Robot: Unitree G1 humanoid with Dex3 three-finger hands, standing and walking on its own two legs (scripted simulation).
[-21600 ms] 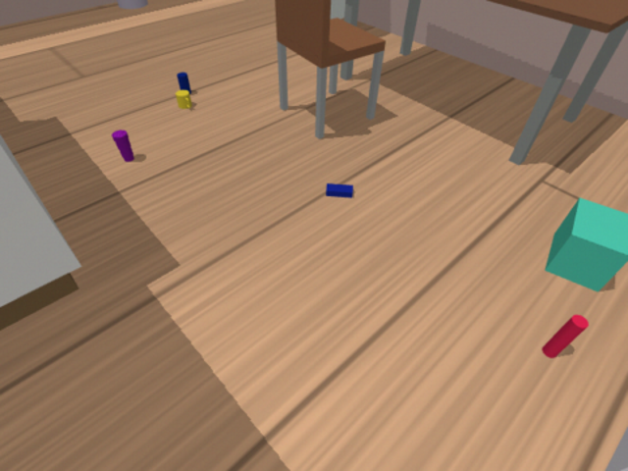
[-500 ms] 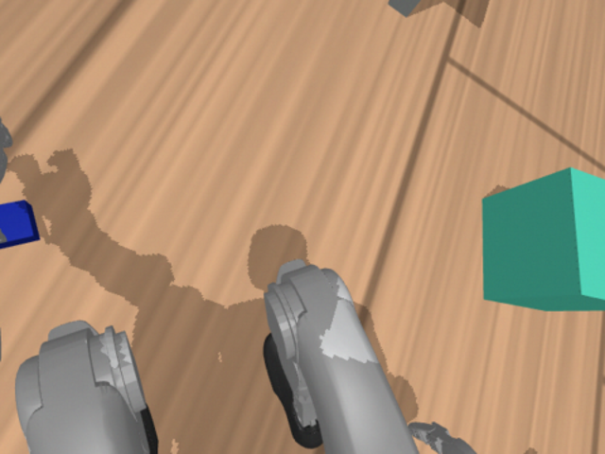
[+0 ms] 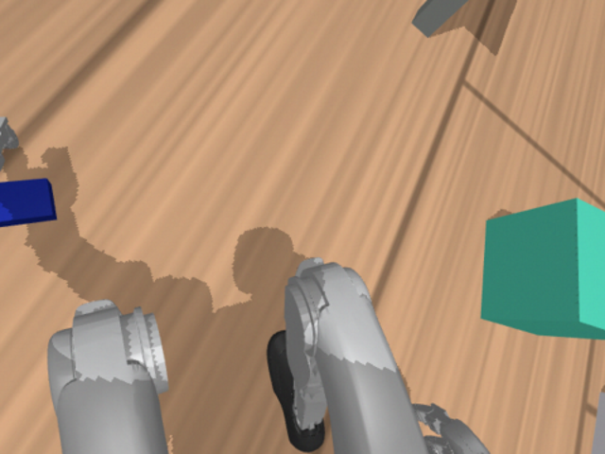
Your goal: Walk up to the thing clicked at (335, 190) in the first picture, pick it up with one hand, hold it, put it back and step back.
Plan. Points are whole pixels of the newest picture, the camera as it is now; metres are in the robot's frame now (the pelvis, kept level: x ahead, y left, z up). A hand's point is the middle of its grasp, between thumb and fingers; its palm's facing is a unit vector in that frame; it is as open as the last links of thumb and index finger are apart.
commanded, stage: rest palm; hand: left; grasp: from above
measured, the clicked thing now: out of the picture +0.47 +0.31 -0.30
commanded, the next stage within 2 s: close in 1.34 s
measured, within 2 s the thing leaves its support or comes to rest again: neither
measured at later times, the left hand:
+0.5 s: hand out of the picture +0.46 +0.30 -0.26, palm faces -0.48 -0.13 -0.87, open 14.0 cm
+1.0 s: hand (0, 213) +0.45 +0.30 -0.27, palm faces -0.46 -0.10 -0.88, open 14.2 cm
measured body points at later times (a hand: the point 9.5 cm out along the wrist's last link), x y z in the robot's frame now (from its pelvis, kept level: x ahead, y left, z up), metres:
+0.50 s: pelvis +0.00 +0.00 -0.02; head +0.28 +0.11 +0.32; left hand +0.48 +0.31 -0.21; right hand +0.02 -0.25 -0.08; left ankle +0.06 +0.13 -0.29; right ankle +0.10 -0.14 -0.28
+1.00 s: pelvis +0.00 +0.01 -0.02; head +0.27 +0.13 +0.31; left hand +0.47 +0.30 -0.22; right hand +0.05 -0.25 -0.08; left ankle +0.06 +0.13 -0.29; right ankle +0.10 -0.14 -0.28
